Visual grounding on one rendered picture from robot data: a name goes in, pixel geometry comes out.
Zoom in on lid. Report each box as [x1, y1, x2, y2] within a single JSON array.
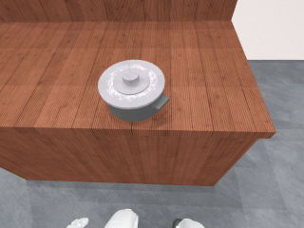
[[98, 60, 165, 110]]

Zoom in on right robot foot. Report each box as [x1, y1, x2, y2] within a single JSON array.
[[172, 218, 182, 228]]

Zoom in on pot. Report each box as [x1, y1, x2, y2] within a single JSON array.
[[108, 92, 169, 123]]

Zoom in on table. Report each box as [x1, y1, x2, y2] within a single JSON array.
[[0, 0, 276, 186]]

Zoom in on robot left thigh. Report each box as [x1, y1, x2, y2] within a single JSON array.
[[104, 209, 139, 228]]

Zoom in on knob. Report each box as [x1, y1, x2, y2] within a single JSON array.
[[122, 68, 140, 84]]

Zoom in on robot left hand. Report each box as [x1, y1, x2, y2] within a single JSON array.
[[67, 218, 88, 228]]

